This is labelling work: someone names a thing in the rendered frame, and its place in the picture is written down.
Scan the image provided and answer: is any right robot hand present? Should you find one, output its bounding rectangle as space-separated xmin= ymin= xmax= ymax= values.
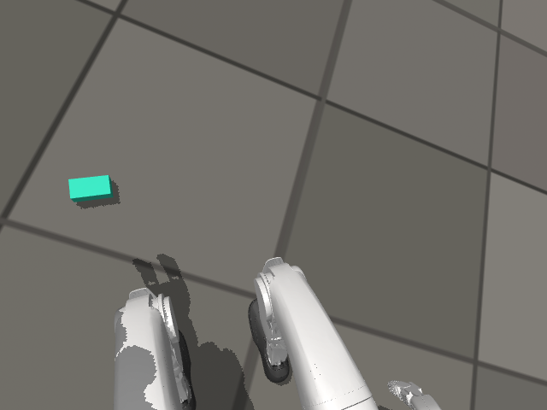
xmin=387 ymin=380 xmax=442 ymax=410

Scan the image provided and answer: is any small box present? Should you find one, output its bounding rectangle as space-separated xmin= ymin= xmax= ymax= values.
xmin=68 ymin=175 xmax=113 ymax=202

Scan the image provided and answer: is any left robot foot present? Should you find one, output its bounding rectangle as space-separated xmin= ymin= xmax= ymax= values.
xmin=178 ymin=329 xmax=197 ymax=410

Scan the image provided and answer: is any right robot foot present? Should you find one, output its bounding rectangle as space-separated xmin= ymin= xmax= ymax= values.
xmin=248 ymin=299 xmax=290 ymax=383

